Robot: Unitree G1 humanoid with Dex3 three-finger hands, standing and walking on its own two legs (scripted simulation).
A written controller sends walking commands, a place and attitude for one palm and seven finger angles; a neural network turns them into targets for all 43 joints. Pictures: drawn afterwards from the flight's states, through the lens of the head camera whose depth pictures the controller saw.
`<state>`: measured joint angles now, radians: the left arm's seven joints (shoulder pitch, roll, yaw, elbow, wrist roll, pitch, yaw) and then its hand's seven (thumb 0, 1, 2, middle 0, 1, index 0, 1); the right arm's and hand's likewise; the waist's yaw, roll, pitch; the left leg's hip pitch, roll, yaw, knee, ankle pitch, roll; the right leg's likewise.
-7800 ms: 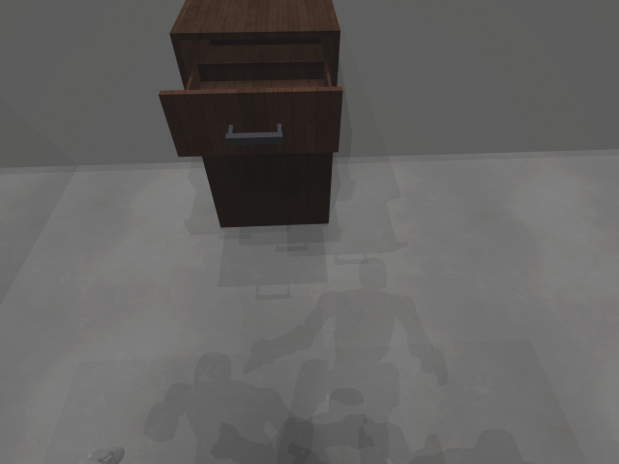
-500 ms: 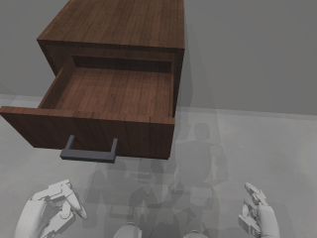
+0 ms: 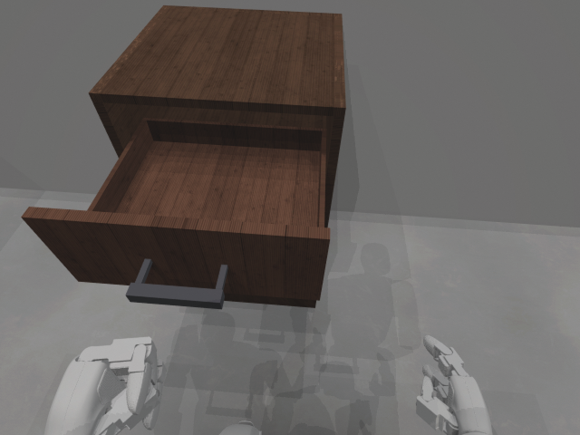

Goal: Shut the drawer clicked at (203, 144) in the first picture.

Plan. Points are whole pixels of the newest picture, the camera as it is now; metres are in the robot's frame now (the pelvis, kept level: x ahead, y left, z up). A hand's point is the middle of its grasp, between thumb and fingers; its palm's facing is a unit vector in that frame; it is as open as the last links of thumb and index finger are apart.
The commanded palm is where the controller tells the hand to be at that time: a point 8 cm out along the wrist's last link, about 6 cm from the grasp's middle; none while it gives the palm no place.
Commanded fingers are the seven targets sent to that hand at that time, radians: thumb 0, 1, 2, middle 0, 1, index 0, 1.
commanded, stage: raise the hand and make a fist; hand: left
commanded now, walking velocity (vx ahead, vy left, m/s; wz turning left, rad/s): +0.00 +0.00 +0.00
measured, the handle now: (180, 282) +0.33 +0.20 +0.00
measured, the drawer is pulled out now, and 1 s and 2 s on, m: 0.29 0.29 0.29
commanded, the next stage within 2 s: bring the fist close to the handle in 0.34 s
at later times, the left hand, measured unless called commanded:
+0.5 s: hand (150, 400) +0.15 +0.16 +0.09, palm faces +0.02 -1.00 -0.08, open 3.3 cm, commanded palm +0.11 +0.22 +0.09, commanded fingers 0.00 0.90 0.90 -1.40 -1.60 -1.40 -1.60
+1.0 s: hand (169, 382) +0.18 +0.16 +0.04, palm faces +0.00 -1.00 -0.05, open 3.3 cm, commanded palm +0.15 +0.22 +0.04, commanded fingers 0.00 0.90 0.90 -1.40 -1.60 -1.40 -1.60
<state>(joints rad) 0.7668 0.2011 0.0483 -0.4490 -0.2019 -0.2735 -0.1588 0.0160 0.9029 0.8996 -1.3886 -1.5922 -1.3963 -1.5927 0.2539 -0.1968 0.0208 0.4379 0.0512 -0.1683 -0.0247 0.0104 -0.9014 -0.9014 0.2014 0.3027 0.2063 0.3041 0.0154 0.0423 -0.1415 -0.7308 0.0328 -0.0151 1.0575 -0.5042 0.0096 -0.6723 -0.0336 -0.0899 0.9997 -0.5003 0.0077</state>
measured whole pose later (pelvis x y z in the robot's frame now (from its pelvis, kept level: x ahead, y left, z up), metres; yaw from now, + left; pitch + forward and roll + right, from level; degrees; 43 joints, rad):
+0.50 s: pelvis +0.01 -0.02 +0.01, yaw +0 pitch +10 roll -2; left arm 0.79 0.21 0.13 -0.35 -0.27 -0.34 -0.24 0.02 0.90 0.90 -1.39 -1.60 -1.40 -1.60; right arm 0.23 -0.20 -0.01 0.49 0.06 -0.21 -0.04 0.01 -0.90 -0.90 0.20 0.30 0.20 0.30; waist 0.02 0.04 -0.15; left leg -0.70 0.04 -0.03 1.02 -0.50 -0.02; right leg -0.65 -0.02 -0.10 0.98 -0.51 -0.01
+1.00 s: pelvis -0.01 -0.01 -0.02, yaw +0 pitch +14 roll -2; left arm 0.59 0.20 0.12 -0.18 -0.24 -0.40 -0.22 0.02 0.90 0.90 -1.39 -1.60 -1.40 -1.60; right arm 0.22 -0.21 -0.01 0.51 0.03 -0.17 -0.04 0.01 -0.90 -0.90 0.20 0.30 0.20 0.30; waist -0.01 0.03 -0.15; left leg -0.87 0.05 -0.03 1.14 -0.52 -0.01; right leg -0.81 -0.02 -0.10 1.10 -0.53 -0.02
